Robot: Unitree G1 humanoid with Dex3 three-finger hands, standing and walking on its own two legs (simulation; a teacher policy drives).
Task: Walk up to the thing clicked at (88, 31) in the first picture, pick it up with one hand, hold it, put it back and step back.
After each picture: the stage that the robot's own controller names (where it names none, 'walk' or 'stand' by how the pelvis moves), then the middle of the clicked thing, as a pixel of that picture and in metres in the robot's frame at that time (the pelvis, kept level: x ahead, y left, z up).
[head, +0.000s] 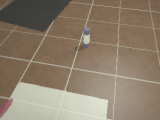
stand; (86, 37) +1.40 -0.02 -0.65
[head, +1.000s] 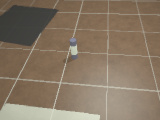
walk; (73, 49) +1.27 +0.21 -0.64
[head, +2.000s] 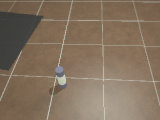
walk; (61, 78) +0.78 +0.27 -0.65
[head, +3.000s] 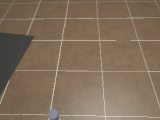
walk; out of the picture +0.45 +0.24 -0.65
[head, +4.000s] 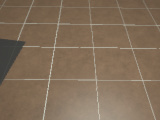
stand; out of the picture +0.36 +0.23 -0.65
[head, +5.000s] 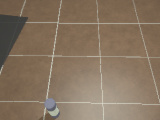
stand; (52, 108) +0.42 +0.24 -0.63
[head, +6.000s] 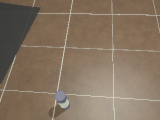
stand; (63, 101) +0.43 +0.20 -0.63
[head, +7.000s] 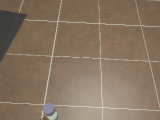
walk; (51, 113) +0.37 +0.21 -0.63
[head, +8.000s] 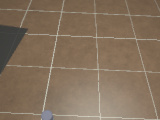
walk; out of the picture +0.40 +0.22 -0.63
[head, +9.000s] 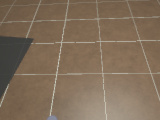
stand; out of the picture +0.41 +0.25 -0.64
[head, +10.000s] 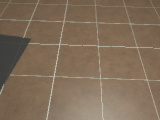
stand; out of the picture +0.38 +0.21 -0.65
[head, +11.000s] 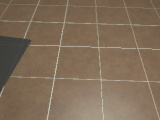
stand; out of the picture +0.36 +0.21 -0.66
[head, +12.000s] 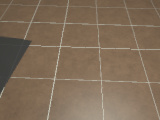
stand; out of the picture +0.36 +0.21 -0.66
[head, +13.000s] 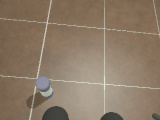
go down; (45, 88) +0.40 +0.21 -0.45
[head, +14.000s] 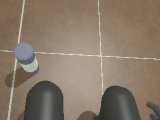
go down; (28, 61) +0.43 +0.25 -0.27
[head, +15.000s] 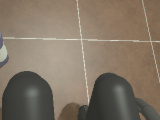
close in; out of the picture +0.42 +0.28 -0.19
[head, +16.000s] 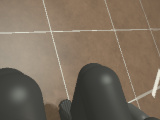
close; out of the picture +0.40 +0.30 -0.15
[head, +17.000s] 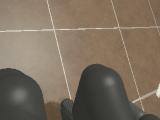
lift; out of the picture +0.39 +0.30 -0.16
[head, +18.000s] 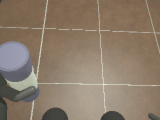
lift; (22, 78) +0.32 +0.20 +0.03
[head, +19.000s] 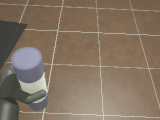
hold; (33, 84) +0.32 +0.17 +0.05
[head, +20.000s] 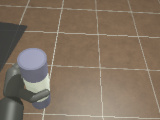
hold; (37, 83) +0.32 +0.16 +0.04
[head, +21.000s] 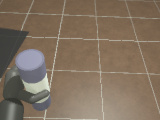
hold; (36, 84) +0.32 +0.16 +0.05
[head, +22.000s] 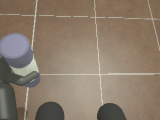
crouch; (24, 66) +0.38 +0.20 -0.04
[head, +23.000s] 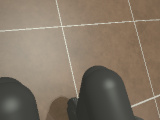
lower; out of the picture +0.41 +0.28 -0.16
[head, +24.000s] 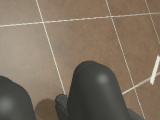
lower; out of the picture +0.42 +0.30 -0.16
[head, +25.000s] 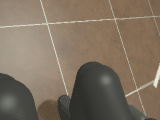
lower; out of the picture +0.41 +0.31 -0.16
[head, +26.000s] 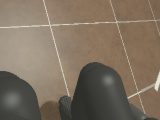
lower; out of the picture +0.40 +0.31 -0.15
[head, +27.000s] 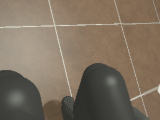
loosen; out of the picture +0.39 +0.31 -0.15
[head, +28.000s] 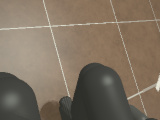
open; out of the picture +0.40 +0.29 -0.16
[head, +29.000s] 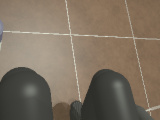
stand; out of the picture +0.40 +0.27 -0.18
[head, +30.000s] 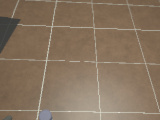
stand; out of the picture +0.37 +0.20 -0.55
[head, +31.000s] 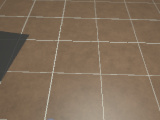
stand; out of the picture +0.37 +0.20 -0.59
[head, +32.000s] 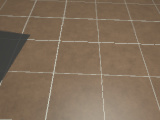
stand; out of the picture +0.37 +0.19 -0.60
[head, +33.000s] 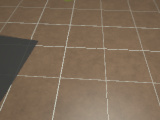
stand; out of the picture +0.38 +0.18 -0.65
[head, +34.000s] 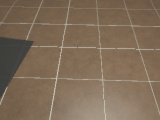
stand; out of the picture +0.36 +0.20 -0.66
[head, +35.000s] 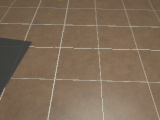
stand; out of the picture +0.36 +0.20 -0.66
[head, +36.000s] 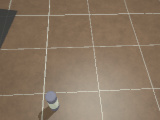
walk; (52, 101) +0.45 +0.20 -0.63
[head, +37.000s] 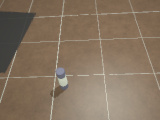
walk; (62, 79) +0.72 +0.26 -0.64
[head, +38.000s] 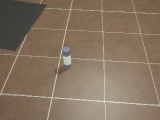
stand; (67, 58) +0.99 +0.20 -0.63
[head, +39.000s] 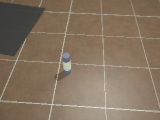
stand; (66, 64) +0.94 +0.17 -0.65
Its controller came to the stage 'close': yes
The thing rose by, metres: 0.67
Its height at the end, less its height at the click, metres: +0.00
